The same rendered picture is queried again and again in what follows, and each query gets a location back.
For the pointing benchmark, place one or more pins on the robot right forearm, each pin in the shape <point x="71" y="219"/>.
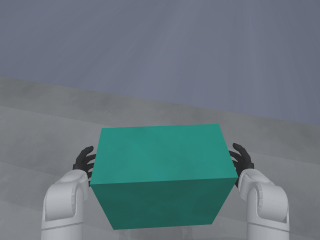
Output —
<point x="267" y="207"/>

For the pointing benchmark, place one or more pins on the right robot hand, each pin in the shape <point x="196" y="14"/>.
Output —
<point x="244" y="160"/>

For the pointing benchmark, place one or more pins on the robot left forearm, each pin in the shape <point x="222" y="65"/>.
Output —
<point x="63" y="207"/>

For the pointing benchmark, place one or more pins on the left robot hand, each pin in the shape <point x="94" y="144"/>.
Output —
<point x="82" y="160"/>

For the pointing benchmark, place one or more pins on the carton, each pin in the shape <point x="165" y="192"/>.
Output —
<point x="162" y="176"/>

